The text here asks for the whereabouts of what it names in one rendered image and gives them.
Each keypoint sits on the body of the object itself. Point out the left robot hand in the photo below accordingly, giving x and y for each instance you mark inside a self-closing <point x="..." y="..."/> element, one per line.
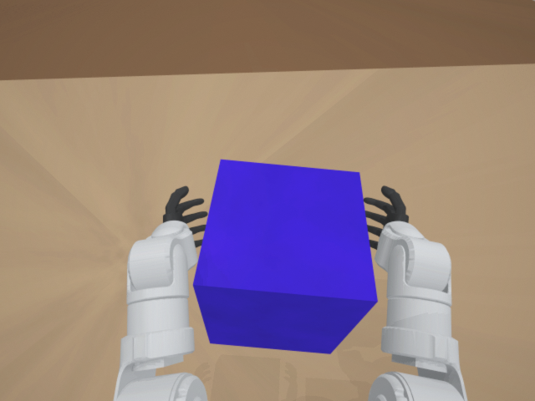
<point x="174" y="211"/>

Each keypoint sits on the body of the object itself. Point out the carton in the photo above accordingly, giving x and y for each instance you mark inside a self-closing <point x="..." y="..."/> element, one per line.
<point x="285" y="261"/>

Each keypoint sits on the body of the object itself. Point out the robot left upper arm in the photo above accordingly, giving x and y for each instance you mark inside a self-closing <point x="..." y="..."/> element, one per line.
<point x="170" y="387"/>

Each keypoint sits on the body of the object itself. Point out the right robot hand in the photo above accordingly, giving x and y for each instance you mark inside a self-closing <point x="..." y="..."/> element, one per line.
<point x="395" y="212"/>

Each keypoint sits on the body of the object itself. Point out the left robot forearm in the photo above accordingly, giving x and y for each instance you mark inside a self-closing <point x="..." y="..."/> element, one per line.
<point x="158" y="332"/>

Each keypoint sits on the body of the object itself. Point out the right robot forearm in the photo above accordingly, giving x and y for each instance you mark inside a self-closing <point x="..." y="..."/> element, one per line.
<point x="418" y="327"/>

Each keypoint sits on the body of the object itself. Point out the robot right upper arm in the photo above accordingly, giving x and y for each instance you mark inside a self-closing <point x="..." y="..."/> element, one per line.
<point x="395" y="386"/>

